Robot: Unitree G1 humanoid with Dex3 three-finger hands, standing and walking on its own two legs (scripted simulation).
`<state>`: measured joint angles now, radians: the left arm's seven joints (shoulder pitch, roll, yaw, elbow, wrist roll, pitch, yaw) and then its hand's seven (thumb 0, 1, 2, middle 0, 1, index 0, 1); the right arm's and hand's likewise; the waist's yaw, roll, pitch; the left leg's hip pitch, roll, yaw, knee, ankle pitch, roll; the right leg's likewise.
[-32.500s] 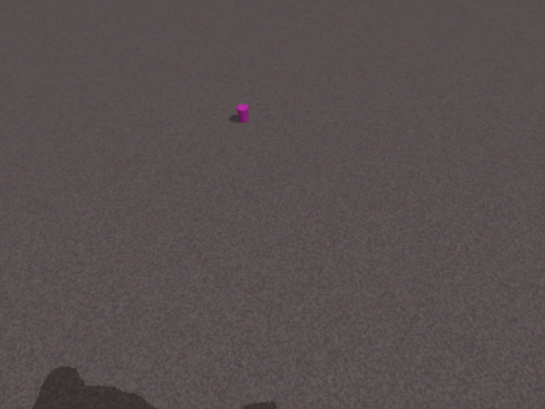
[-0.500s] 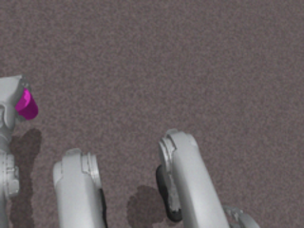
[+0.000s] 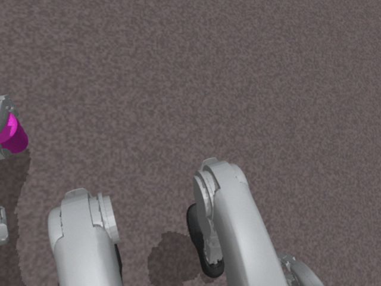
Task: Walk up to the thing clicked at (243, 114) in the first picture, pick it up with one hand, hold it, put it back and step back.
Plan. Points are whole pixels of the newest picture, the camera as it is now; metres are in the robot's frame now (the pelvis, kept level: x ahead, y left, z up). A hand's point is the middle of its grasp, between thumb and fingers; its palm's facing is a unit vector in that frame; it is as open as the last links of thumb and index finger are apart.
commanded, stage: rest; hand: left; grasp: from above
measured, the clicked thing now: (6, 135) +0.46 +0.32 -0.23
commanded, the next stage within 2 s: open in 0.72 s
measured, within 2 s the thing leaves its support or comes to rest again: rests again in 0.36 s
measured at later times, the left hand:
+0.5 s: hand (4, 135) +0.46 +0.32 -0.22, palm faces -0.45 -0.11 -0.89, open 9.9 cm
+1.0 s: hand (4, 137) +0.45 +0.32 -0.22, palm faces -0.46 -0.12 -0.88, open 10.0 cm
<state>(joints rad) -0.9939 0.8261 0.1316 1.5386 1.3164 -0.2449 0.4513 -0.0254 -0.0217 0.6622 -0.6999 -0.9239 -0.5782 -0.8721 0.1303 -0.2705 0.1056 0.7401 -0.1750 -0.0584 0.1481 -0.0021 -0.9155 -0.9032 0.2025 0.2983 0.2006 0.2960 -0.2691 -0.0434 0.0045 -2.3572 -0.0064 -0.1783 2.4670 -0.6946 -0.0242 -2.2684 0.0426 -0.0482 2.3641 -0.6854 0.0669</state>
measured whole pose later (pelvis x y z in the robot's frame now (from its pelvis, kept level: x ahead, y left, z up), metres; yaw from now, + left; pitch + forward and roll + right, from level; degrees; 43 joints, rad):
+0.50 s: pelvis +0.00 +0.00 -0.01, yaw -2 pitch +32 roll -11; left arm -1.01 0.90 0.16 1.64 1.32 -0.24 0.53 -0.03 -0.04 0.68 -0.72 -0.91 -0.60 -0.86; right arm 0.11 -0.29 0.17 0.73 -0.22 -0.10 0.18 0.00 -0.91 -0.90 0.20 0.30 0.20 0.30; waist -0.31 -0.07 0.06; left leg -2.37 0.00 -0.22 2.53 -0.72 -0.03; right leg -2.28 0.06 -0.08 2.40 -0.69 0.08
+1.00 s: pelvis +0.00 +0.00 -0.01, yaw -4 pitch +29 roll -13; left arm -1.06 0.97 0.11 1.74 1.32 -0.27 0.56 -0.02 -0.04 0.71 -0.63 -0.93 -0.55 -0.88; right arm 0.10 -0.31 0.23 0.70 -0.25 -0.14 0.19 0.00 -0.91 -0.90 0.20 0.30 0.20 0.30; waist -0.33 -0.09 0.09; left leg -2.35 0.00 -0.24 2.54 -0.71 -0.02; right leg -2.25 0.07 -0.10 2.38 -0.67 0.08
